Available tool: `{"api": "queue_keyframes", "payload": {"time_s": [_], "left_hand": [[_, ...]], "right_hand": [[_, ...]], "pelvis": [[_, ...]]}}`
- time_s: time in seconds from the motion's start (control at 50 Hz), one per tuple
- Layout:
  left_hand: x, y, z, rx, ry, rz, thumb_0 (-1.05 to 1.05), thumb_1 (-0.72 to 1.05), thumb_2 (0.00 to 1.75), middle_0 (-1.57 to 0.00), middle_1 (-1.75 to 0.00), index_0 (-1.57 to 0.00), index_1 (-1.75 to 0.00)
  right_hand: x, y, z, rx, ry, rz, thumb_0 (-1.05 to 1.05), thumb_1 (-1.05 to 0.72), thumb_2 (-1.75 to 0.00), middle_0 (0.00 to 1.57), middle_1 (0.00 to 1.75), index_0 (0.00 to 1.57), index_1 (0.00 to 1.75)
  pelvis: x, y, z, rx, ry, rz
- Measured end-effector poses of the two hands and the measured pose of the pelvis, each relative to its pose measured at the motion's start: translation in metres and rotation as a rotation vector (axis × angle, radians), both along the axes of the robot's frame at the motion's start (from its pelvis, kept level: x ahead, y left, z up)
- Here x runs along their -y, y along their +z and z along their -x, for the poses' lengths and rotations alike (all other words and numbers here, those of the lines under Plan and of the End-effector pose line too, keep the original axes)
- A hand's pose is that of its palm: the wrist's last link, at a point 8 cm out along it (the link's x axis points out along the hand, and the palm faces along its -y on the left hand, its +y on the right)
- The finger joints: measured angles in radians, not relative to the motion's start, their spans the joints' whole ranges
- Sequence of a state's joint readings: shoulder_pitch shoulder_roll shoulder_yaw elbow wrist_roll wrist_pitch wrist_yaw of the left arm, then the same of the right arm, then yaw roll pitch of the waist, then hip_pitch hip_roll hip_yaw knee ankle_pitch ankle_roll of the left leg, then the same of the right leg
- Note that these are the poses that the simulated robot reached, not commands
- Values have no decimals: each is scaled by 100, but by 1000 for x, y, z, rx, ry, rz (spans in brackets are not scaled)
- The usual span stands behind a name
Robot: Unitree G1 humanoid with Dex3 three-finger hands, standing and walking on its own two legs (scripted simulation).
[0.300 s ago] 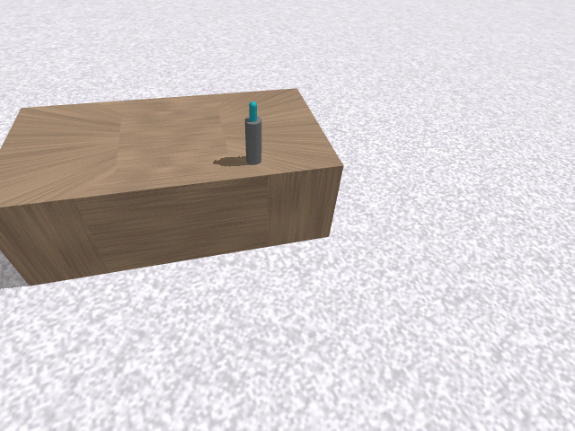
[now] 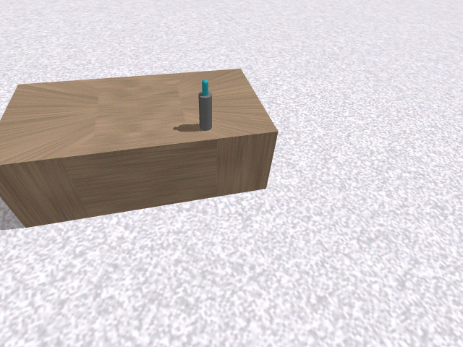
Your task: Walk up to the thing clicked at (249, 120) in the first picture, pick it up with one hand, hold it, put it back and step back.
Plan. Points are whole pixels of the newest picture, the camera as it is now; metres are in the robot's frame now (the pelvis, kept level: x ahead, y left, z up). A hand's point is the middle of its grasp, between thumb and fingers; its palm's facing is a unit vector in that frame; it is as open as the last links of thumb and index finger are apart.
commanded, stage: stand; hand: right
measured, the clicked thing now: (205, 104) +1.18 +0.11 -0.24
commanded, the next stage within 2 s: walk up in 0.82 s
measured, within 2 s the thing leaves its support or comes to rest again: neither
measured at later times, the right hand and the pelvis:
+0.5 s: hand out of the picture +0.08 -0.25 -0.16, palm faces -0.01 +0.94 -0.34, open 7.4 cm; pelvis +0.01 +0.00 +0.00, yaw +0 degrees
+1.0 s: hand out of the picture +0.10 -0.26 -0.15, palm faces -0.11 +0.92 -0.36, open 7.4 cm; pelvis +0.03 +0.02 +0.00, yaw +4 degrees
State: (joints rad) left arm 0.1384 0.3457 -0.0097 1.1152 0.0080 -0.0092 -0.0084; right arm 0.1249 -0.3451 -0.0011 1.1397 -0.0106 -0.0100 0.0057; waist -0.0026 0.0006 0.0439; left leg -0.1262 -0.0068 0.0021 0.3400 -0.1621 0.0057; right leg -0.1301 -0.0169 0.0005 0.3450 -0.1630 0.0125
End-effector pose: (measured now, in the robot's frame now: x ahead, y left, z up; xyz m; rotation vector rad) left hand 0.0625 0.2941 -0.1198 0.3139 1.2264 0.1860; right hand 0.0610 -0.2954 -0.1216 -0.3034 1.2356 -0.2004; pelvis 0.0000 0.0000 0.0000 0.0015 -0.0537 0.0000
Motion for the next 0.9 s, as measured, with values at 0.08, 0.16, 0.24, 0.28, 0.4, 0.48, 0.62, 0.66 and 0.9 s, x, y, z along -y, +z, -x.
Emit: {"api": "queue_keyframes", "payload": {"time_s": [0.08,0.16,0.24,0.28,0.4,0.48,0.62,0.66,0.9], "left_hand": [[0,0,1,-7,1,-1,1,91,89,-21,-30,-21,-30],[0,0,-1,-9,-1,-3,1,91,89,-21,-30,-21,-30],[0,0,-5,-4,-1,-3,1,91,89,-21,-30,-21,-30],[0,1,-8,2,-2,-3,1,91,89,-21,-30,-21,-30],[1,2,-16,19,-9,-2,1,91,89,-21,-30,-21,-30],[1,2,-20,29,-9,-1,1,91,89,-21,-30,-21,-30],[0,2,-21,27,-8,-1,1,91,89,-21,-30,-21,-30],[0,2,-20,21,-6,-2,1,91,89,-21,-30,-21,-30],[-11,5,-13,60,36,4,1,90,89,-21,-30,-21,-30]], "right_hand": [[0,-1,1,-10,0,-1,1,-90,-90,21,30,20,30],[0,-1,-1,-14,0,-2,1,-90,-90,21,30,20,30],[0,-1,-4,-9,1,-1,1,-90,-90,21,30,20,30],[0,0,-6,-6,2,-1,1,-90,-90,21,30,20,30],[1,1,-12,8,3,3,1,-90,-90,21,30,20,30],[1,2,-15,17,3,6,1,-90,-90,21,30,20,30],[1,3,-16,13,6,6,1,-90,-90,21,30,20,30],[1,3,-16,10,7,7,1,-90,-90,21,30,20,30],[4,3,-19,-15,38,-1,1,-90,-90,21,30,20,30]], "pelvis": [[0,0,-1,-4,1,-1],[0,0,-3,-5,2,-1],[1,0,-6,-5,1,-1],[1,0,-7,-5,2,0],[0,0,-9,-4,1,1],[0,0,-10,-2,1,0],[0,1,-11,-3,2,1],[0,1,-11,-4,1,0],[-3,-1,-17,-21,38,18]]}}
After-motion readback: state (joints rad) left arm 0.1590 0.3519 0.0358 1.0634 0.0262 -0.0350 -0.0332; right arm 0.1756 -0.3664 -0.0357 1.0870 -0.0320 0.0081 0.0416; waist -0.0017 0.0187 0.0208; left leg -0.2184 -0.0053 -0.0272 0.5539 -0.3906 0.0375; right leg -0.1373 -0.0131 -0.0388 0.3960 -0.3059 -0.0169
